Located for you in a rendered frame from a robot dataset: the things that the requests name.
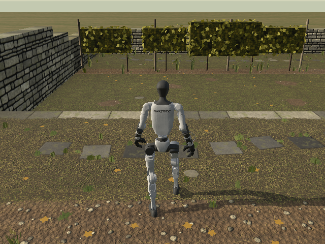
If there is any right robot upper arm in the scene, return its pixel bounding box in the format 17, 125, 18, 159
173, 103, 187, 132

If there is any left robot hand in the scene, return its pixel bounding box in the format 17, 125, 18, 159
134, 138, 146, 148

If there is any robot left forearm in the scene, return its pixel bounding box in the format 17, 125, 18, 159
135, 122, 143, 140

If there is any robot left thigh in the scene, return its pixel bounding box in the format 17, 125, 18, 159
145, 142, 157, 184

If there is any right robot hand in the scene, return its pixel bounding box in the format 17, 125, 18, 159
183, 144, 195, 157

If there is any robot right shin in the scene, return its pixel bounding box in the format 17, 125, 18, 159
172, 158, 179, 188

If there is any left robot upper arm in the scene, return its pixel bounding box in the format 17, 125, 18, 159
138, 102, 152, 130

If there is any robot right forearm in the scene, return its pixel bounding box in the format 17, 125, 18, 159
182, 124, 193, 146

